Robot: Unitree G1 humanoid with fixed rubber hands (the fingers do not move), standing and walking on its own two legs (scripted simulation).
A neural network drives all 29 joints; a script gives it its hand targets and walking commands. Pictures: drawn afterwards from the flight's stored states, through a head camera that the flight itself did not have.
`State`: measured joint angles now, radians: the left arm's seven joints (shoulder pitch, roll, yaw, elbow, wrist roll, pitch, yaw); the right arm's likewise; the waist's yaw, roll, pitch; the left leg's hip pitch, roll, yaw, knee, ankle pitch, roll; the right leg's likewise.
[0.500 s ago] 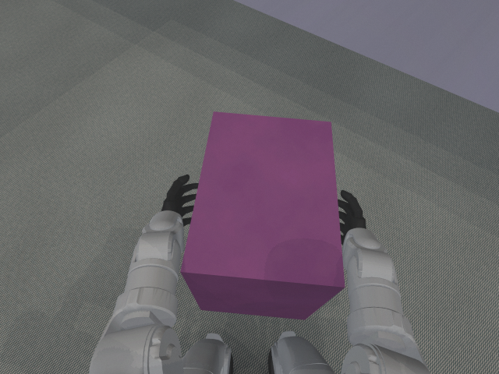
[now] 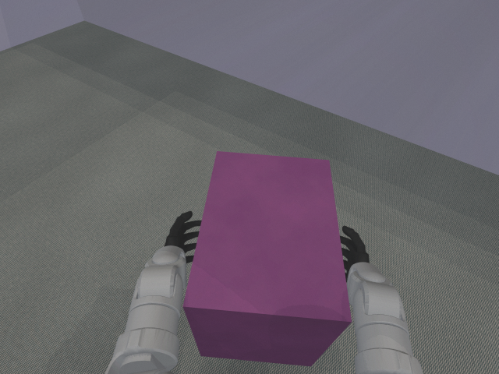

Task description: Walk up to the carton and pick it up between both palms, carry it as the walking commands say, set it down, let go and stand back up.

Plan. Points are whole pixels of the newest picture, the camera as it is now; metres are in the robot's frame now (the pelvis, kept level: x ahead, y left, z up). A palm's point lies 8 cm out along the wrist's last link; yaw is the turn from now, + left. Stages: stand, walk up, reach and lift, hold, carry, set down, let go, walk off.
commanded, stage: reach and lift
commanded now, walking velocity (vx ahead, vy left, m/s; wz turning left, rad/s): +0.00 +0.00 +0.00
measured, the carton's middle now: (264, 259) +0.33 -0.03 -0.06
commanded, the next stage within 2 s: hold in 1.62 s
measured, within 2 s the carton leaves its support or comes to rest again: neither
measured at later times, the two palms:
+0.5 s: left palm (175, 231) +0.31 +0.12 +0.06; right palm (371, 253) +0.27 -0.19 +0.05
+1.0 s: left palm (157, 238) +0.30 +0.14 +0.06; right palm (354, 244) +0.29 -0.17 +0.05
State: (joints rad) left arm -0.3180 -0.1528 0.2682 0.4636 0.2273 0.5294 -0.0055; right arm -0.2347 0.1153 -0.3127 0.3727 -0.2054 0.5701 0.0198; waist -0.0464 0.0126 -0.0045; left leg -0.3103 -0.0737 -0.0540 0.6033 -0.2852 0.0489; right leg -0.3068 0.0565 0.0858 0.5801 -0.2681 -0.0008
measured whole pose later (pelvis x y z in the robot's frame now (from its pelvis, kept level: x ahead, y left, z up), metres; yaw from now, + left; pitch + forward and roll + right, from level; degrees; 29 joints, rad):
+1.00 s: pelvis +0.02 -0.01 +0.01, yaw +0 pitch -7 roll +0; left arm -0.25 -0.14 0.24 0.24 0.19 0.73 -0.02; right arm -0.19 0.14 -0.23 0.19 -0.19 0.75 -0.01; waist 0.01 0.01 0.00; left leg -0.05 -0.07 -0.07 0.42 -0.24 0.04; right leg -0.06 0.05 0.08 0.43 -0.23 -0.02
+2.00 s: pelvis +0.00 -0.02 +0.01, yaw +0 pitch -9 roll +0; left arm -0.23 -0.14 0.23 0.19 0.20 0.76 -0.01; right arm -0.20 0.14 -0.23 0.17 -0.19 0.78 0.00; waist 0.02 -0.01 0.04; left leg -0.07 -0.06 -0.06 0.48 -0.25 0.03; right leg -0.09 0.06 0.09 0.50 -0.25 -0.02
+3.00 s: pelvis +0.27 +0.07 -0.01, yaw +26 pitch +7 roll -4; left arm -0.03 -0.13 0.03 -0.41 0.02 1.21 0.14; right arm 0.08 0.14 -0.12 -0.54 -0.03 1.25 -0.14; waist -0.05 0.08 -0.24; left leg -0.33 -0.03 -0.04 0.99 -0.50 0.05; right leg -0.38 -0.07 -0.27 0.58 -0.30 0.00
